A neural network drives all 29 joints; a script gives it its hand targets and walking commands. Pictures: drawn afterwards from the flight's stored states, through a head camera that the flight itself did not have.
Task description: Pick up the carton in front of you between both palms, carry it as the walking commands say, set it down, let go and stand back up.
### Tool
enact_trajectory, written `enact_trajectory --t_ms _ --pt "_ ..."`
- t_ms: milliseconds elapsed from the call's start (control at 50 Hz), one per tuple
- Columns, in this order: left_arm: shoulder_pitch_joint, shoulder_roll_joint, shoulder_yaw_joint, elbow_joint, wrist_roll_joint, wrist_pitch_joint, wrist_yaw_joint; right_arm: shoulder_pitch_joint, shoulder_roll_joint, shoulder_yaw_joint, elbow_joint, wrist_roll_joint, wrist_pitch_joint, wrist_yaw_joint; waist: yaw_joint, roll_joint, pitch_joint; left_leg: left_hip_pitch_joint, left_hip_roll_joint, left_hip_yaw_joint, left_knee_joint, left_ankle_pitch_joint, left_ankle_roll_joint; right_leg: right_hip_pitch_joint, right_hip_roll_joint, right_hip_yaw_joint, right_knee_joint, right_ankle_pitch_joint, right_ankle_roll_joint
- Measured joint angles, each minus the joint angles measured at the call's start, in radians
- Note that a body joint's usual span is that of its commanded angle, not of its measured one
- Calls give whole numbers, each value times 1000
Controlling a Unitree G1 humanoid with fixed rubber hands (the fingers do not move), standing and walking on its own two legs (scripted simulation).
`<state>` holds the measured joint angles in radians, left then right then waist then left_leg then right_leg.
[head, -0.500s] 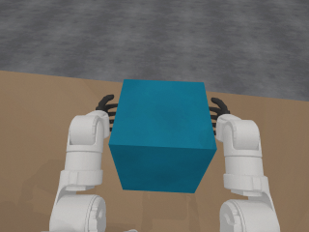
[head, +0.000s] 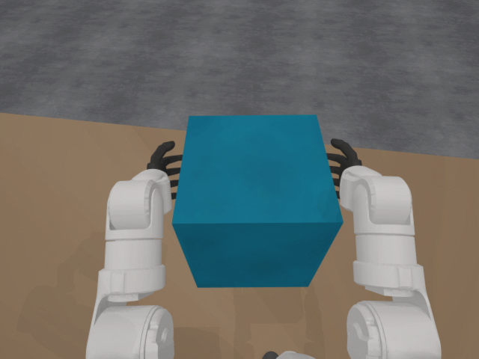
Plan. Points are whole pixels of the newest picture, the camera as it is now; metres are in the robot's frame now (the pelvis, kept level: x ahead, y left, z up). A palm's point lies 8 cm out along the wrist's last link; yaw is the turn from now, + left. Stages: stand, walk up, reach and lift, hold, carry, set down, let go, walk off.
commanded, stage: carry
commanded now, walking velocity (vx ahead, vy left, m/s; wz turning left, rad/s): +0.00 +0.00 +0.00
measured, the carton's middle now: (252, 207) +0.35 +0.00 +0.02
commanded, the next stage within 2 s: none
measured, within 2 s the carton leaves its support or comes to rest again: neither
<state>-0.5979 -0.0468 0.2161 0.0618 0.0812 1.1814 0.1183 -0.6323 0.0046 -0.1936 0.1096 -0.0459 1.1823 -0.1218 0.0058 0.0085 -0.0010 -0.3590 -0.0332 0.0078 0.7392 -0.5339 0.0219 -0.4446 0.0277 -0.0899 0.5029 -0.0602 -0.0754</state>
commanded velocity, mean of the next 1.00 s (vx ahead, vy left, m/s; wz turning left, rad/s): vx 0.00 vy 0.00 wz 0.00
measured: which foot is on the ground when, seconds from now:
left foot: up 0.00-0.00, down 0.02-1.00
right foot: down 0.00-1.00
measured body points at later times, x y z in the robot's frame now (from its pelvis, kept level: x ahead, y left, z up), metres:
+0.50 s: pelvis +0.01 +0.03 +0.00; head +0.00 +0.03 +0.45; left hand +0.36 +0.18 +0.12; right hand +0.36 -0.12 +0.12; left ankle -0.02 +0.12 -0.72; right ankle +0.07 -0.07 -0.73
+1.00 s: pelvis +0.00 +0.04 +0.00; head -0.02 +0.04 +0.45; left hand +0.35 +0.19 +0.12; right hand +0.35 -0.11 +0.12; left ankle -0.02 +0.12 -0.72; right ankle +0.07 -0.07 -0.73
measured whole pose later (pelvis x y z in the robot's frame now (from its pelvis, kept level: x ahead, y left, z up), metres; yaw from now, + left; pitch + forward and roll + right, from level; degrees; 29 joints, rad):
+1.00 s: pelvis +0.00 +0.04 +0.00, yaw +0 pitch +2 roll +0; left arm -0.65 0.01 0.19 0.22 0.06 1.22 0.11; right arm -0.65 0.00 -0.19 0.22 -0.06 1.22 -0.12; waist 0.00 -0.01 -0.10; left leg -0.29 -0.04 0.07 0.63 -0.29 0.07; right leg -0.39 -0.03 -0.07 0.50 -0.06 -0.02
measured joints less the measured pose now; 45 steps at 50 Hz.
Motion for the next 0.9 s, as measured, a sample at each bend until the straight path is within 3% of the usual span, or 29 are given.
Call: enact_trajectory --t_ms 120,200,380,900 --pt "17 13 -5 -47 -21 -1 1 15 18 7 -53 -15 1 -2 5 -18 8 62 16 26 -161 275 -6 37 -14 5 -13 -20 1" --pt "-9 24 -6 -39 -28 2 1 7 22 1 -65 -20 2 -3 1 -17 -19 58 18 27 -135 234 5 38 -13 4 -3 -32 9" --pt "-23 35 -18 79 -20 13 -5 15 18 -4 31 -25 12 -1 -4 -16 -74 68 13 39 -101 211 25 51 -22 8 20 -45 28" --pt "-49 54 -32 172 -23 36 -6 -10 -3 6 125 -18 34 1 -4 -20 -107 75 -9 61 -117 245 52 65 -52 17 -8 -3 55"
